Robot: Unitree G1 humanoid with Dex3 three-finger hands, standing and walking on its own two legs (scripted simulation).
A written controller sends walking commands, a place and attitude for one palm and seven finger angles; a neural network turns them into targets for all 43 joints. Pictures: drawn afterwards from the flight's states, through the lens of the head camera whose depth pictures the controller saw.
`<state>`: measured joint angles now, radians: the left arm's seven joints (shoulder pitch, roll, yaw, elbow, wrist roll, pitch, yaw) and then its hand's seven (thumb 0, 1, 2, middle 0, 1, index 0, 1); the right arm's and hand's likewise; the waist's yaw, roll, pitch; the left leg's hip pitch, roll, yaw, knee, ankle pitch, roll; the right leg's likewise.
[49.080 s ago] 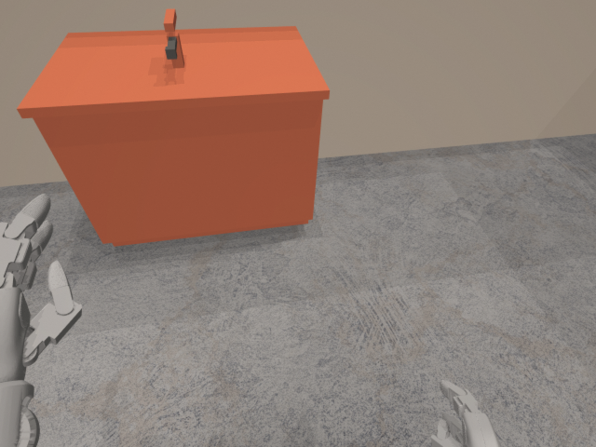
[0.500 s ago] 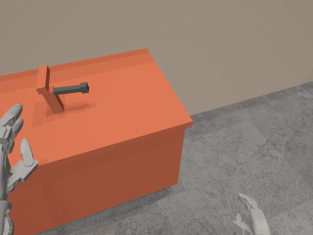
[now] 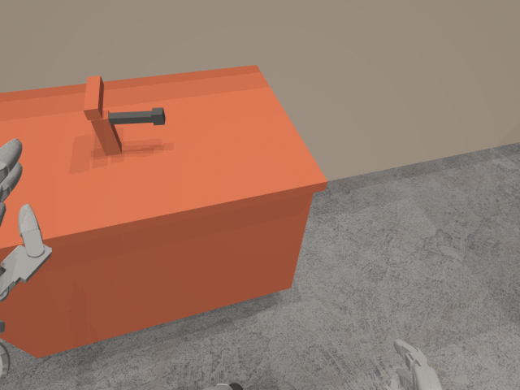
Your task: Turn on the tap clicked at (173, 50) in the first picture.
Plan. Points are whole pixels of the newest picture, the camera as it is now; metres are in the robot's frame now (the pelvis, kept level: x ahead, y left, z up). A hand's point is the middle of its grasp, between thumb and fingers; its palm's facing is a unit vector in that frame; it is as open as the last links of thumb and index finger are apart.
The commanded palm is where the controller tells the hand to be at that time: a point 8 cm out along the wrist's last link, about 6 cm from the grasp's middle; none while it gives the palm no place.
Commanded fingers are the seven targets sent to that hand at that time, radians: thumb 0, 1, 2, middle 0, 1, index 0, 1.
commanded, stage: step back with the hand held close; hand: left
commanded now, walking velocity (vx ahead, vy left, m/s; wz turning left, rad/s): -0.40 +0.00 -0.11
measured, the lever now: (158, 116) +0.66 +0.26 +0.05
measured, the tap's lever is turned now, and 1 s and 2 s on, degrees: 81 81 81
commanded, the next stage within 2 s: stop stepping back and stand still in 0.60 s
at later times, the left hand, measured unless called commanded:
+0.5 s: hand (62, 366) +0.12 +0.19 +0.17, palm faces +0.27 -0.87 -0.42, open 7.4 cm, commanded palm +0.07 +0.23 +0.19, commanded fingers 0.00 0.90 0.90 -0.20 -0.30 -0.20 -0.30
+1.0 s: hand out of the picture -0.02 +0.20 +0.18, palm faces +0.37 -0.82 -0.44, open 7.4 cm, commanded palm -0.06 +0.23 +0.19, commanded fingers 0.00 0.90 0.90 -0.20 -0.30 -0.20 -0.30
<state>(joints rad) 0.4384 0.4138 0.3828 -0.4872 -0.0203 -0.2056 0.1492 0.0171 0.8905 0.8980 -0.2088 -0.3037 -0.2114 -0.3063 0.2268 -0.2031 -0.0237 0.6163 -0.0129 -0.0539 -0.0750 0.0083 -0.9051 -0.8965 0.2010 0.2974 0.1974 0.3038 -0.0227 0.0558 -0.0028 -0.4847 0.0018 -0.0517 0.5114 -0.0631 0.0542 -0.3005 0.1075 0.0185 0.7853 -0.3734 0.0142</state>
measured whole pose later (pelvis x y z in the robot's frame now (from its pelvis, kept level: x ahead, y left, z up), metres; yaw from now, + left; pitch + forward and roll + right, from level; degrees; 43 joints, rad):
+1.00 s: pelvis -0.23 -0.04 +0.00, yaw -3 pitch +0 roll +1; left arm 0.55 0.42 0.38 -0.52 -0.05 -0.14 0.16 0.02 0.89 0.90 -0.21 -0.30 -0.21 -0.31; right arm 0.31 -0.20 -0.01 0.64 0.00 -0.08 -0.08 0.01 -0.90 -0.90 0.20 0.30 0.20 0.30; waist -0.03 -0.02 -0.07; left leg -0.13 -0.01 -0.01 0.49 -0.35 -0.01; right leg -0.32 0.02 -0.02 0.56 -0.25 0.01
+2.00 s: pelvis -0.25 -0.06 +0.01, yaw -3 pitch -2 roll -1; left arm 0.47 0.32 0.30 -0.41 -0.07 -0.12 0.16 0.02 0.89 0.90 -0.20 -0.30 -0.21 -0.31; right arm 0.17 -0.23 -0.02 0.63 0.01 -0.08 -0.08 0.01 -0.91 -0.90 0.20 0.30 0.20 0.30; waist 0.02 0.04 0.02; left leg -0.23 0.04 0.01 0.50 -0.23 -0.01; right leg -0.18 0.05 -0.04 0.45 -0.23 -0.04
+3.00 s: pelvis -0.26 -0.03 +0.02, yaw -3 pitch -1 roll -1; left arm 0.46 0.33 0.30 -0.44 -0.05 -0.14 0.17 0.02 0.89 0.90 -0.21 -0.30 -0.21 -0.31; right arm 0.18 -0.21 0.01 0.63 -0.01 -0.08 -0.08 0.01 -0.90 -0.90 0.20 0.30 0.20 0.30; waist 0.02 0.04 0.01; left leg -0.24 0.00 0.02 0.44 -0.18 0.02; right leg -0.17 0.02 -0.04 0.36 -0.17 -0.01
